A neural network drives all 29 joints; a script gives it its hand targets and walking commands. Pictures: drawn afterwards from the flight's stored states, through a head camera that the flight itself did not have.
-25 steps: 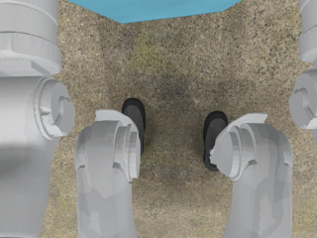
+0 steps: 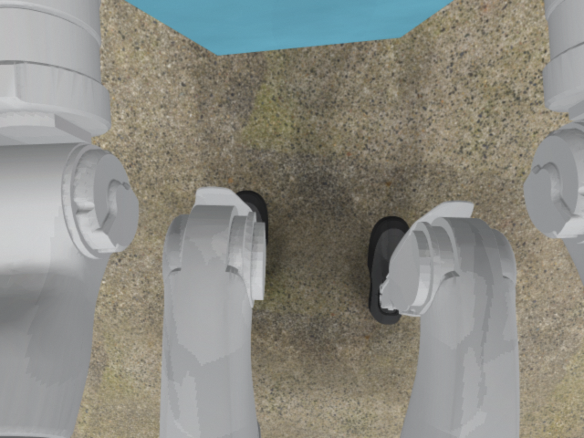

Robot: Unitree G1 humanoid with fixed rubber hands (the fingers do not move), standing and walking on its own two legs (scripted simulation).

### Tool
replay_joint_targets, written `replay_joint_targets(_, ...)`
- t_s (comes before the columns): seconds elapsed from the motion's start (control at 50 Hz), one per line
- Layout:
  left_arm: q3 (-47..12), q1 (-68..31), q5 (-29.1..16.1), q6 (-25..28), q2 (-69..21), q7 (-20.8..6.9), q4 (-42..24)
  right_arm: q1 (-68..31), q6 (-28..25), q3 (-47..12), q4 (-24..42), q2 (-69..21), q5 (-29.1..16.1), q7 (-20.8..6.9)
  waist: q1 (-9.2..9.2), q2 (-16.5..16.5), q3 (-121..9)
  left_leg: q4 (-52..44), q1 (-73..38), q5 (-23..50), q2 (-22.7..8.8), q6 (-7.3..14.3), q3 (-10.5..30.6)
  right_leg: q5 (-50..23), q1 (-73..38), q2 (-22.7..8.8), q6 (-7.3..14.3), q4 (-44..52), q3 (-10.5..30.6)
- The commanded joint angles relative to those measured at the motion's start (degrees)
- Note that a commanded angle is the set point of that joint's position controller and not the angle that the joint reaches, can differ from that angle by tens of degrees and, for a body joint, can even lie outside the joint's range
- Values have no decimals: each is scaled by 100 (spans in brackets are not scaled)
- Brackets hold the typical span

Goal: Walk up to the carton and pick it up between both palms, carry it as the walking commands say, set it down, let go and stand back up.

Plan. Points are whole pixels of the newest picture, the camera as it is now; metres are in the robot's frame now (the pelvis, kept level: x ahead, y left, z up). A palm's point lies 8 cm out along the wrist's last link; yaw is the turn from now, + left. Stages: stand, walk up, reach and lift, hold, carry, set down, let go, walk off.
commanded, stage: reach and lift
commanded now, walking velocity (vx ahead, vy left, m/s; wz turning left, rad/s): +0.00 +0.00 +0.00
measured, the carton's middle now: out of the picture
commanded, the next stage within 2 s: none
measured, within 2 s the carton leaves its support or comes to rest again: neither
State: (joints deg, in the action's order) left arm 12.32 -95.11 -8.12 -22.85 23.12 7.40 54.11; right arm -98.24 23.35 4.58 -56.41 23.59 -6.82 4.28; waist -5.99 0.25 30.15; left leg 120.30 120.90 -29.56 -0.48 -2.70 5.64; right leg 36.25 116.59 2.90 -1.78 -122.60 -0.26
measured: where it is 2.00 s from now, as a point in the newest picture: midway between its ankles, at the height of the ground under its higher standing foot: (317, 275)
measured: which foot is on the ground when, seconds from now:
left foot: down 0.00-1.00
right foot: down 0.00-1.00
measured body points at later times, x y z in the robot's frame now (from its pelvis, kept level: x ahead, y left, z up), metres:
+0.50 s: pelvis +0.00 -0.01 +0.04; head +0.36 +0.02 +0.29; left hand +0.57 +0.25 -0.06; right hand +0.63 -0.09 -0.05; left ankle +0.13 +0.14 -0.37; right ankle +0.11 -0.12 -0.37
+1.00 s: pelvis -0.01 -0.01 +0.08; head +0.33 +0.02 +0.36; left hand +0.55 +0.25 +0.00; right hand +0.60 -0.09 +0.00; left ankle +0.13 +0.14 -0.37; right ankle +0.11 -0.12 -0.37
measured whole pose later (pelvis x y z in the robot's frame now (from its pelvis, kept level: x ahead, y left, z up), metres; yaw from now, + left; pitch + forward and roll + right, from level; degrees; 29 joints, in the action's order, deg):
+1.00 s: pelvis -0.01 -0.01 +0.08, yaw +1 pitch +23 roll -1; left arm 19.3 -84.6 -7.0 -26.8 19.4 6.5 44.5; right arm -89.3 28.0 14.1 -47.0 16.6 2.2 2.7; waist -5.2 0.0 29.9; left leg 105.3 101.6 -27.2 -0.5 -3.7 5.3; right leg 33.5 98.5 2.9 -0.5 -108.5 0.0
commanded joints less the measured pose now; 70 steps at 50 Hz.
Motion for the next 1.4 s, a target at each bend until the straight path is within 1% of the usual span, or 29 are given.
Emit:
replay_joint_targets(0.0,-1135,-4330,-394,53,-5593,-1979,-1930,-4115,-180,-602,1725,-6230,-518,-1542,-144,-184,-11322,-1214,-4939,2087,423,238,-1334,-1650,-3199,619,93,1581,-581)
replay_joint_targets(0.04,-1103,-4507,-380,54,-5600,-2019,-1957,-4117,-130,-559,1615,-6240,-420,-1567,-9,-372,-11242,-1262,-4633,1849,416,259,-1355,-1602,-3343,606,105,1692,-560)
replay_joint_targets(0.08,-869,-4331,-205,21,-5611,-2103,-1752,-3795,-83,-414,1347,-6384,-290,-1595,-132,-331,-11054,-1302,-4311,1649,425,250,-1417,-1532,-3420,591,106,1740,-517)
replay_joint_targets(0.24,-1240,-4611,-607,-136,-5705,-2090,-2883,-4009,75,-996,2725,-6702,-507,-1470,-163,-499,-13642,-1440,-5321,2948,571,189,-1461,-2956,-4988,649,39,1913,-465)
replay_joint_targets(0.32,-1412,-4723,-564,-152,-5645,-2079,-3109,-3334,177,-871,2171,-6980,-437,-1508,-39,-330,-13614,-1574,-5457,2932,570,172,-1390,-3000,-4860,671,64,1993,-438)
replay_joint_targets(0.36,-1367,-4625,-510,-95,-5706,-2116,-2995,-3047,183,-643,1774,-7097,-241,-1570,55,-368,-13048,-1707,-5293,2695,586,180,-1364,-2724,-4577,686,73,2092,-481)
replay_joint_targets(0.38,-1284,-4444,-376,-107,-5750,-2142,-2716,-2950,146,-556,1606,-7123,-224,-1594,-30,-109,-12804,-1750,-5139,2528,576,156,-1435,-2625,-4419,670,115,2129,-422)
replay_joint_targets(0.42,-1118,-4214,-261,-105,-5784,-2193,-2408,-2719,150,-198,1291,-7060,62,-1671,136,-248,-12212,-1873,-4918,2264,558,156,-1374,-2270,-3935,681,100,2219,-513)
replay_joint_targets(0.44,-1006,-4115,-169,-104,-5839,-2200,-2430,-2685,154,-232,1349,-7082,99,-1691,-27,-151,-12286,-1893,-5043,2332,577,126,-1423,-2298,-3990,669,96,2312,-462)
replay_joint_targets(0.48,-966,-3955,-79,-108,-5926,-2230,-2242,-2539,173,-208,1092,-7286,113,-1771,-46,-168,-12099,-1972,-4834,2104,568,113,-1497,-2158,-3991,673,101,2442,-433)
replay_joint_targets(0.52,-1141,-3956,-205,-170,-5939,-2268,-2569,-2785,180,-500,1803,-7242,9,-1743,-9,-333,-13066,-1982,-5299,2505,647,132,-1452,-2609,-4608,704,47,2446,-443)
replay_joint_targets(0.56,-1352,-4144,-325,-203,-6047,-2260,-2822,-2831,208,-661,2029,-7264,-98,-1734,0,-132,-13678,-1980,-5600,2857,681,115,-1433,-2912,-4905,707,63,2424,-425)
replay_joint_targets(0.58,-1627,-4365,-501,-183,-6012,-2213,-3398,-2951,227,-1014,2530,-7333,-300,-1701,-55,-179,-14566,-2013,-6183,3300,737,112,-1412,-3371,-5390,740,29,2375,-416)
replay_joint_targets(0.64,-1834,-4379,-630,-303,-5848,-2107,-3611,-3100,285,-1350,2924,-7293,-575,-1630,-175,-196,-14896,-2056,-6466,3554,754,147,-1326,-3708,-5807,729,14,2392,-388)
replay_joint_targets(0.74,-1873,-3691,-548,-323,-6250,-2128,-3047,-2888,234,-1154,2635,-7208,-377,-1648,-30,-222,-13764,-2327,-6192,3053,747,184,-1278,-3129,-5277,700,44,2731,-377)
replay_joint_targets(0.82,-1568,-3632,-337,-227,-6346,-2182,-2644,-2288,189,-610,1713,-7284,13,-1696,126,-97,-12574,-2641,-5717,2322,714,149,-1296,-2453,-4833,691,85,3020,-408)
replay_joint_targets(0.86,-1374,-3459,-145,-250,-6226,-2224,-2381,-2099,213,-521,1432,-7381,101,-1794,-46,-102,-12265,-2666,-5450,2050,713,137,-1392,-2228,-4732,679,81,3079,-359)
replay_joint_targets(0.9,-1269,-3373,-100,-234,-6330,-2278,-2083,-2184,187,-449,1335,-7388,165,-1802,-37,-156,-12060,-2688,-5251,1914,695,130,-1428,-2083,-4646,667,69,3197,-313)
replay_joint_targets(0.94,-1494,-3675,-264,-264,-6306,-2302,-2657,-2299,215,-645,1941,-7425,120,-1781,37,-228,-13121,-2762,-5766,2305,769,125,-1417,-2560,-5313,720,52,3190,-378)
replay_joint_targets(1.0,-1842,-3994,-530,-339,-6215,-2240,-3222,-2894,262,-1229,2869,-7398,-275,-1736,-126,-300,-14547,-2710,-6642,2884,835,161,-1357,-2992,-5993,745,17,3140,-350)
replay_joint_targets(1.04,-2042,-3944,-667,-401,-6371,-2210,-3467,-2947,310,-1339,3191,-7382,-433,-1676,-45,-129,-15147,-2834,-6992,3030,851,171,-1390,-3243,-6474,765,8,3252,-332)
replay_joint_targets(1.08,-1996,-4023,-602,-440,-6214,-2155,-3482,-2853,383,-1366,2957,-7409,-425,-1664,-135,-228,-14686,-2927,-6825,2783,851,205,-1347,-3038,-6385,729,5,3305,-303)
replay_joint_targets(1.12,-2021,-3941,-574,-438,-6299,-2156,-3446,-2671,412,-1244,2651,-7525,-346,-1705,-41,-230,-14175,-3089,-6849,2629,834,209,-1310,-2845,-6120,743,22,3481,-342)
replay_joint_targets(1.14,-1856,-3777,-475,-450,-6307,-2163,-3122,-2595,395,-1118,2433,-7457,-275,-1718,-140,-170,-13549,-3131,-6512,2428,789,195,-1338,-2576,-5865,700,33,3578,-311)
replay_joint_targets(1.16,-1860,-3546,-453,-462,-6500,-2200,-2899,-2370,390,-993,2178,-7577,-196,-1740,-21,-238,-13373,-3240,-6517,2282,797,173,-1331,-2485,-5861,720,42,3675,-340)
replay_joint_targets(1.22,-1545,-3174,-199,-435,-6614,-2286,-2341,-2104,320,-681,1804,-7618,33,-1809,-33,-190,-12737,-3398,-6180,1840,762,156,-1376,-2069,-5660,707,31,3850,-350)
replay_joint_targets(1.28,-1350,-3133,-1,-401,-6573,-2347,-2246,-1762,309,-416,1371,-7654,250,-1924,-63,-74,-12257,-3534,-6194,1791,750,133,-1373,-1968,-5295,704,56,3987,-346)
replay_joint_targets(1.3,-1425,-3108,-69,-384,-6620,-2369,-2398,-1796,295,-426,1575,-7658,294,-1926,68,-155,-12526,-3618,-6276,1809,761,118,-1385,-2043,-5572,743,28,4084,-359)
replay_joint_targets(1.38,-1822,-3349,-297,-390,-6622,-2434,-2867,-2146,308,-963,2453,-7809,-61,-1877,-141,-116,-13940,-3620,-6884,2399,834,142,-1420,-2666,-6494,745,-43,4101,-225)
